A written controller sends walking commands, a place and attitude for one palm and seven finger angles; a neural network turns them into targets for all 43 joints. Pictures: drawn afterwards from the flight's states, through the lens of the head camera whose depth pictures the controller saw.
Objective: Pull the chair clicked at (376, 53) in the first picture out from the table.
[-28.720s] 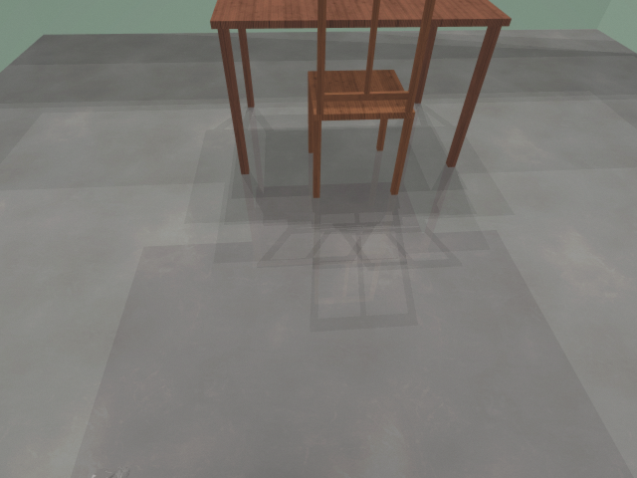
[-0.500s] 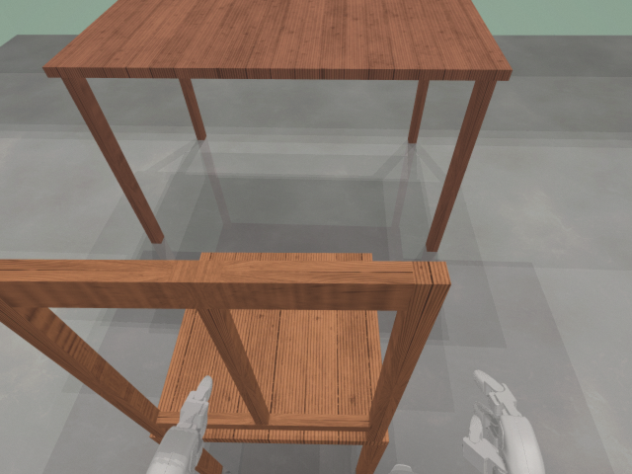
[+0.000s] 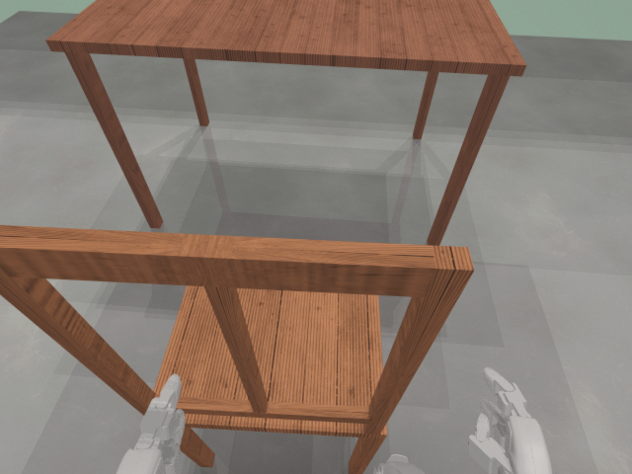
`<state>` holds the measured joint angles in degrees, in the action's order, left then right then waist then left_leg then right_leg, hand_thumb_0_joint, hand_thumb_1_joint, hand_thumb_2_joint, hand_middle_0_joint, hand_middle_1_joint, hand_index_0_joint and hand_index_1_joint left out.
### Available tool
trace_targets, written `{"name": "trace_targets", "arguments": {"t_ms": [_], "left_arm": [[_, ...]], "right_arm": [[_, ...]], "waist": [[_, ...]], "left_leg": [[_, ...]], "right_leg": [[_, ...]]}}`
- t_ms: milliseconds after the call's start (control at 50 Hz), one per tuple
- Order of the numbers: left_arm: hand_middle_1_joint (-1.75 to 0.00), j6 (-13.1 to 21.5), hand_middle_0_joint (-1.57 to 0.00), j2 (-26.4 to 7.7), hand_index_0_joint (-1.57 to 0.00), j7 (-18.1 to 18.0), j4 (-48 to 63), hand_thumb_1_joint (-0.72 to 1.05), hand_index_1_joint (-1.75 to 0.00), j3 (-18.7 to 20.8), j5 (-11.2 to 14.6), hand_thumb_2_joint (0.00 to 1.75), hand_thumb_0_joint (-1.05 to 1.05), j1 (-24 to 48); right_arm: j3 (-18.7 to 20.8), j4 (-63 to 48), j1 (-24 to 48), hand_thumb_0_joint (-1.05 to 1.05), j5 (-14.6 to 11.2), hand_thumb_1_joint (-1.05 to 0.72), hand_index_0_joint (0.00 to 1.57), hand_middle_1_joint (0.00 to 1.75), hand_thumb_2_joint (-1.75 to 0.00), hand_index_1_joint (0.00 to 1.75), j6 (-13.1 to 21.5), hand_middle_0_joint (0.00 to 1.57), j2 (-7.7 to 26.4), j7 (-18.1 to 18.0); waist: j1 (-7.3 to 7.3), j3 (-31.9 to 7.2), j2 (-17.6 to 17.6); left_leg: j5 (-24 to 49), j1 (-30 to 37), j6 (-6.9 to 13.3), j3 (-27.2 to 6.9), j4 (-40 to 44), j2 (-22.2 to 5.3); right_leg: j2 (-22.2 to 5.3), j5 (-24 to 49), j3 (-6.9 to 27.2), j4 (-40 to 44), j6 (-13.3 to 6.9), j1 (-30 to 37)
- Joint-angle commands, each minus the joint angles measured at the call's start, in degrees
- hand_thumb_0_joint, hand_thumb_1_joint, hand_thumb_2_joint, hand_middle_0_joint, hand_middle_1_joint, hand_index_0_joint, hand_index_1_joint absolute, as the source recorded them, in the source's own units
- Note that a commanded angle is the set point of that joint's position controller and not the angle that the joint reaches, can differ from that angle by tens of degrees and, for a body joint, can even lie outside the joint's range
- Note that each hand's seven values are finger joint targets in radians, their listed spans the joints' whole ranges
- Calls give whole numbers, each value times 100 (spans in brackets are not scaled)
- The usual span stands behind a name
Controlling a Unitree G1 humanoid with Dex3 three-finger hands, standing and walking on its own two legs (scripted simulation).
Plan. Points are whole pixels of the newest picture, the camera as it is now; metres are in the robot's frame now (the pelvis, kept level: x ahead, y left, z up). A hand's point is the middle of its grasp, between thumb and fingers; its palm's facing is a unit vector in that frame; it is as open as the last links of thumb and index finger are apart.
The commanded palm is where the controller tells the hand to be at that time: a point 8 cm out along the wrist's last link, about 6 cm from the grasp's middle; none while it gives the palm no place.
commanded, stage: draw the hand back to the body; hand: left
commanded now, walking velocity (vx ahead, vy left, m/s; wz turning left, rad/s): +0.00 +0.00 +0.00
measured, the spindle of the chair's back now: (245, 361) +0.25 +0.11 +0.02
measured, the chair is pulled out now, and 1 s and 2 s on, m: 0.59 0.58 0.57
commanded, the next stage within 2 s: step back with the hand held close in 1.44 s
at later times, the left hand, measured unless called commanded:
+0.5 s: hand (112, 429) +0.15 +0.19 +0.12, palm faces +0.18 -0.93 -0.33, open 16.6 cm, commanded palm +0.11 +0.24 +0.14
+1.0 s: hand (46, 385) +0.17 +0.24 +0.16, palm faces +0.34 -0.80 -0.50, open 9.4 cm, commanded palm +0.14 +0.28 +0.24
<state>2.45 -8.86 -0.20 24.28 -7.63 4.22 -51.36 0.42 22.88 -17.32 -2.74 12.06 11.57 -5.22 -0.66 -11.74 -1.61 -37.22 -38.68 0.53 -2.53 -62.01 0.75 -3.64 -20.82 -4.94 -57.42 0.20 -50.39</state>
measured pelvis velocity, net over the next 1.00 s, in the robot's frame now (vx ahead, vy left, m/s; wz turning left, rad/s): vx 0.01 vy -0.02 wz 0.00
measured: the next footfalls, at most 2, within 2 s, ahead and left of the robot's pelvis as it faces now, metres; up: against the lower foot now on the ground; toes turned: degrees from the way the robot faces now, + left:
none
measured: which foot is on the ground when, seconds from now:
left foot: down 0.00-1.00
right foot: down 0.00-1.00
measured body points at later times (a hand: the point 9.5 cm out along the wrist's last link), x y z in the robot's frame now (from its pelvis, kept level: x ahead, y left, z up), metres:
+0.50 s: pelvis +0.01 +0.00 +0.03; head +0.00 -0.02 +0.48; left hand +0.14 +0.24 +0.14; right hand +0.19 -0.22 -0.04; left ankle -0.07 +0.11 -0.66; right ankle +0.07 -0.13 -0.66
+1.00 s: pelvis +0.01 -0.02 +0.07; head +0.00 -0.05 +0.51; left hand +0.15 +0.27 +0.19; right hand +0.20 -0.23 -0.01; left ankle -0.07 +0.11 -0.66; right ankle +0.07 -0.13 -0.66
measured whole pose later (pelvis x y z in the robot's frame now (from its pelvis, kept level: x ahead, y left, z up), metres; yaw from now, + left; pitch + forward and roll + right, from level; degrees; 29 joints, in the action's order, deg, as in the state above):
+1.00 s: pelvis +0.01 -0.02 +0.07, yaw +0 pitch -3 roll -1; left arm -1.0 -21.1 -8.6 20.4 11.7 1.8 -35.2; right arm -1.9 36.9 -13.3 -1.1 16.3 13.0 -6.0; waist -4.2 0.5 -5.3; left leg -23.6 -3.4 -0.8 -2.2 -30.0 -1.0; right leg -1.2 -11.0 -5.4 -30.2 -0.9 -16.2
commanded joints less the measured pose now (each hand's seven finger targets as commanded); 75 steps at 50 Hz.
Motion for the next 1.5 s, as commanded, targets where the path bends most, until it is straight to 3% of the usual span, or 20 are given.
{"name": "trace_targets", "arguments": {"t_ms": [0, 120, 160, 220, 260, 340, 360, 380, 420, 480, 560, 600, 760, 840, 960, 1040, 1240, 1280, 1340, 1480], "left_arm": [[0, 1260, 0, -337, 0, 26, 1556, -55, 0, 546, 208, 20, 0, -201], [0, 2118, 0, -446, 0, 704, 1127, -55, 0, 665, 505, 20, 0, 84], [0, 1981, 0, -815, 0, 844, 1021, -55, 0, 1115, 554, 20, 0, -55], [0, 1553, 0, -927, 0, 831, 1394, -55, 0, 1432, 712, 20, 0, 36], [-1, 1333, -1, -1022, -1, 717, 1459, -51, -1, 1743, 889, 22, 0, 195], [-4, 1358, -2, -963, -2, 670, 1574, -37, -4, 1844, 1135, 29, 0, 564], [-5, 834, -3, -2059, -3, -120, 1565, -33, -5, 2269, 11, 31, 0, 197], [-5, 596, -4, -1280, -4, -384, 1910, -30, -5, 1737, -39, 32, 0, 147], [-7, 408, -4, -1109, -4, -655, 1926, -22, -7, 1594, -147, 36, 0, 292], [-9, 245, -6, -1235, -6, -876, 1634, -12, -9, 1679, -245, 41, 0, 645], [-12, 242, -8, -1809, -8, -1086, 1532, 3, -12, 2323, -292, 48, 0, 1301], [-14, 293, -9, -1831, -9, -1123, 1578, 10, -14, 2402, -329, 51, 0, 1384], [-19, 443, -13, -2200, -13, -1203, 1781, 39, -19, 2920, -288, 65, 0, 2285], [-22, 555, -15, -2284, -15, -1215, 1730, 54, -22, 3147, -274, 73, 0, 2431], [-27, 664, -18, -2690, -18, -1261, 2003, 75, -27, 3533, -255, 83, 0, 3090], [-30, 724, -20, -2831, -20, -1296, 2132, 90, -30, 3644, -254, 90, 0, 3399], [-30, 757, -20, -2631, -20, -1235, 1990, 90, -30, 3504, -286, 90, 0, 3318], [-30, 757, -20, -2637, -20, -1228, 2063, 90, -30, 3477, -305, 90, 0, 3442], [-30, 748, -20, -2613, -20, -1233, 1956, 90, -30, 3505, -303, 90, 0, 3371], [-30, 714, -20, -2619, -20, -1207, 2045, 90, -30, 3476, -314, 90, 0, 3546]], "right_arm": [[270, -765, 380, 0, -12, -90, 20, 30, -90, 30, 414, 20, 510, 25], [325, -547, 619, 0, -56, -90, 20, 30, -90, 30, 477, 20, 548, 214], [341, -607, 751, 0, -109, -90, 20, 30, -90, 30, 424, 20, 583, 199], [269, -761, 840, 0, -182, -90, 20, 30, -90, 30, 330, 20, 518, 129], [240, -746, 883, 0, -221, -90, 20, 30, -90, 30, 302, 20, 478, 43], [172, -564, 742, 0, -251, -90, 20, 30, -90, 30, 481, 20, 487, -36], [203, -526, 553, 0, -21, -90, 20, 30, -90, 30, 319, 20, 503, -146], [98, -632, 490, 0, 6, -90, 20, 30, -90, 30, 251, 20, 401, -180], [96, -493, 483, 0, 36, -90, 20, 30, -90, 30, 240, 20, 424, -177], [73, -356, 549, 0, 51, -90, 20, 30, -90, 30, 158, 20, 499, -215], [32, -231, 694, 0, 60, -90, 20, 30, -90, 30, 202, 20, 542, -267], [-4, -170, 732, 0, 77, -90, 20, 30, -90, 30, 286, 20, 515, -256], [-60, 185, 966, 0, 130, -90, 20, 30, -90, 30, 578, 20, 567, -182], [-31, 327, 1009, 0, 158, -90, 20, 30, -90, 30, 677, 20, 591, -148], [-46, 528, 1181, 0, 173, -90, 20, 30, -90, 30, 816, 20, 644, -121], [-62, 619, 1174, 0, 178, -90, 20, 30, -90, 30, 872, 20, 672, -125], [-24, 776, 1262, 0, 220, -90, 20, 30, -90, 30, 948, 20, 689, -61], [-53, 786, 1278, 0, 223, -90, 20, 30, -90, 30, 955, 20, 668, -64], [-37, 782, 1275, 0, 229, -90, 20, 30, -90, 30, 922, 20, 678, -53], [-93, 771, 1337, 0, 235, -90, 20, 30, -90, 30, 871, 20, 646, -43]], "waist": [[61, -423, -268], [163, -283, 391], [11, -354, 185], [-74, -438, -50], [-94, -370, 133], [22, -143, 230], [-244, -424, -78], [-63, -180, -307], [-50, 126, -580], [-21, 487, -100], [-121, 820, -90], [-165, 813, -388], [-200, 917, -638], [-242, 775, -325], [-277, 659, -775], [-287, 503, -805], [-304, 478, -581], [-312, 517, -847], [-315, 498, -573], [-339, 596, -860]], "left_leg": [[2133, -727, -243, 105, 1012, 109], [1843, -1121, -145, 40, 856, 21], [1691, -1027, -108, 52, 1003, 14], [1632, -725, -96, 53, 1305, 18], [1627, -642, -77, -6, 1385, -9], [1800, -382, -90, -48, 1569, -54], [1959, -25, -101, 21, 1933, -202], [2033, 103, -138, 77, 2142, -142], [2280, 267, -168, 38, 2233, -195], [2379, 587, -102, 10, 2449, -235], [2103, 883, -76, -1, 2868, -236], [2254, 1170, -91, 13, 3069, -217], [2419, 1816, -77, 2, 3582, -194], [2616, 2073, -41, 41, 3756, -215], [2720, 2378, -34, 51, 3947, -178], [2841, 2529, -20, 74, 4032, -178], [3209, 2781, -6, 75, 4092, -202], [3207, 2767, -17, 86, 4102, -183], [3323, 2811, -19, 66, 4113, -221], [3311, 2763, -61, -3, 4187, -217]], "right_leg": [[184, 484, 14, 583, -214, 1689], [116, 359, 173, 609, -139, 1713], [92, 85, 254, 736, -175, 1961], [80, -45, 165, 873, -155, 2261], [127, -62, 170, 1025, -154, 2410], [168, 144, 92, 1269, -110, 2517], [81, 374, 411, 1376, -287, 3071], [41, 546, 237, 1437, -235, 3200], [8, 805, 173, 1513, -249, 3293], [57, 942, 156, 1821, -232, 3427], [61, 666, 333, 2282, -254, 3763], [46, 799, 312, 2362, -257, 3909], [80, 885, 485, 2952, -247, 4393], [70, 1120, 446, 3062, -201, 4647], [56, 1211, 560, 3263, -195, 4870], [35, 1320, 518, 3287, -155, 5014], [16, 1763, 472, 3309, -146, 5112], [-5, 1746, 507, 3354, -160, 5115], [1, 1860, 469, 3302, -157, 5130], [-15, 1765, 505, 3326, -187, 5131]]}}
